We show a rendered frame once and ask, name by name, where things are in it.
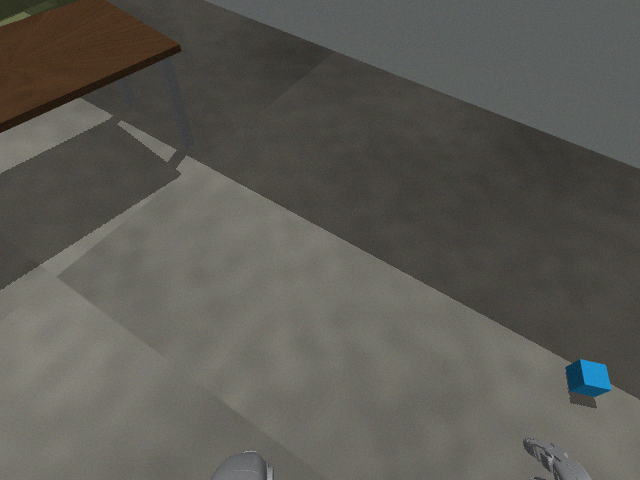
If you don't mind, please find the cube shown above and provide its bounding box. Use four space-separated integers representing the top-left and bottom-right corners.
566 359 612 397

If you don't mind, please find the right robot hand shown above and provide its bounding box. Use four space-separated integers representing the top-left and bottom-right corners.
523 438 592 480

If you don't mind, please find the sofa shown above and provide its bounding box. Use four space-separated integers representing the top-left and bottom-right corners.
0 0 80 26

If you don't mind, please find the coffee table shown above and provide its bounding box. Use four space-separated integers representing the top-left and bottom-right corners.
0 0 194 149

